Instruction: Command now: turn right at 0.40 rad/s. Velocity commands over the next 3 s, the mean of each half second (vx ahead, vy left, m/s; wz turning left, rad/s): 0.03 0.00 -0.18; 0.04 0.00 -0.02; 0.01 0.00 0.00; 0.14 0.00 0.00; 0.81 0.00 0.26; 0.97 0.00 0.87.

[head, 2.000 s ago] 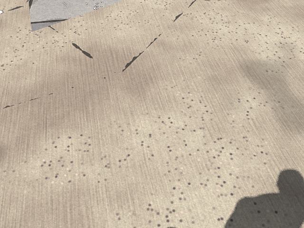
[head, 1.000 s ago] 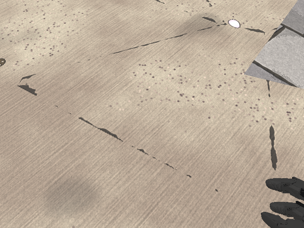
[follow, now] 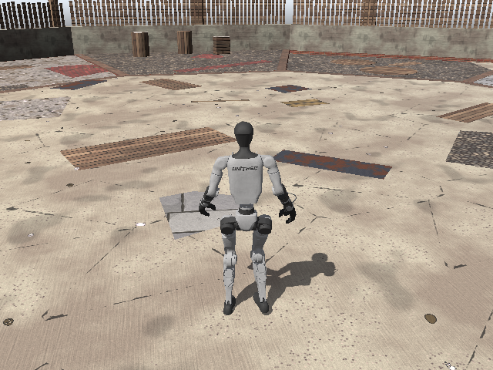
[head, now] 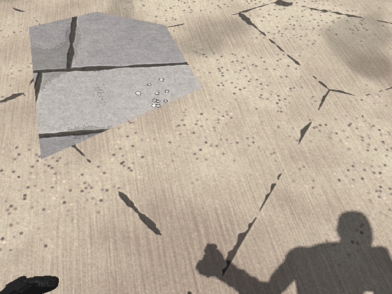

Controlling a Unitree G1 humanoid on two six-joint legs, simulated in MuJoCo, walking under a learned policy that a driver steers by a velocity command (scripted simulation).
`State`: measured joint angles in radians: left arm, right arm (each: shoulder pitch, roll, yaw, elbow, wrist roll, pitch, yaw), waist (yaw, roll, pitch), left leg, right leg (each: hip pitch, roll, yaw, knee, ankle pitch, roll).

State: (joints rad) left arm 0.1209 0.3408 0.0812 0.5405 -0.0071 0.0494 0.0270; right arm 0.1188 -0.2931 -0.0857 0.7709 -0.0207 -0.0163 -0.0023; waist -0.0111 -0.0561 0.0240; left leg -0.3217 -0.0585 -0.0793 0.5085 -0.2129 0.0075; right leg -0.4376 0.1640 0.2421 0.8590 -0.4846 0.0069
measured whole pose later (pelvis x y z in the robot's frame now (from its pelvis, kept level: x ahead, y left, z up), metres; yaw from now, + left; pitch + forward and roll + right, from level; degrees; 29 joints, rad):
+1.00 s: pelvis +0.04 +0.00 +0.00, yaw -3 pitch -1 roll +0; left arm 0.24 0.26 0.05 0.79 0.01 0.03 0.05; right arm 0.09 -0.24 -0.02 0.93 0.00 -0.01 0.01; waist 0.00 -0.02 0.04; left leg -0.20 -0.03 0.02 0.51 -0.29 0.04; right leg -0.09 -0.01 0.08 0.45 -0.34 0.04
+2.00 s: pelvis +0.03 -0.02 +0.01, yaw -3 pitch +1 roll +0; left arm 0.29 0.21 0.03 1.03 -0.02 -0.08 0.02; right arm 0.27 -0.25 -0.05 1.05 0.03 -0.05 -0.02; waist -0.01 0.03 -0.03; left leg -0.21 0.00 0.00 0.40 -0.21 0.03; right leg -0.35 -0.04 -0.03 0.85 -0.44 -0.05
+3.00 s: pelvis +0.70 +0.06 -0.02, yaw +33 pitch +3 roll +0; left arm -0.07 0.24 -0.03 0.61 0.03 -0.09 -0.01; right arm 0.49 -0.31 -0.08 0.89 0.00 -0.08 0.00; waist -0.13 -0.02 0.04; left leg 0.13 -0.17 -0.31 0.46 -0.48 0.16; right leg -0.57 -0.02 0.04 0.50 -0.04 0.01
